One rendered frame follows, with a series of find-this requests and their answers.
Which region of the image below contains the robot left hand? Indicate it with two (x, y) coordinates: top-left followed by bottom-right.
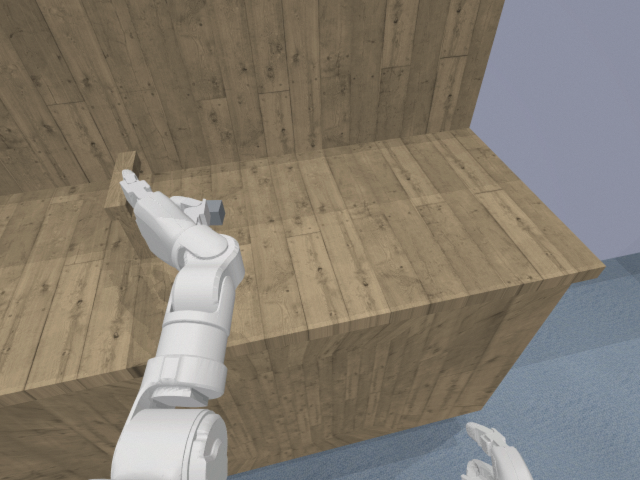
(120, 169), (211, 268)

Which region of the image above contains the counter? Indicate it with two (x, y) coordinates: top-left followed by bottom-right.
(0, 0), (606, 480)

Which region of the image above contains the robot right hand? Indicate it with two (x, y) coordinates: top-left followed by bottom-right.
(461, 422), (533, 480)

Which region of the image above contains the robot left forearm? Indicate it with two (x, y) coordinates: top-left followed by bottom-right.
(111, 225), (245, 479)

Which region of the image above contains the tap lever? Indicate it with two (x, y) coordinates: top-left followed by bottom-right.
(206, 200), (225, 225)

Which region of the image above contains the robot left upper arm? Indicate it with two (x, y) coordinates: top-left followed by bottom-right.
(90, 409), (228, 480)

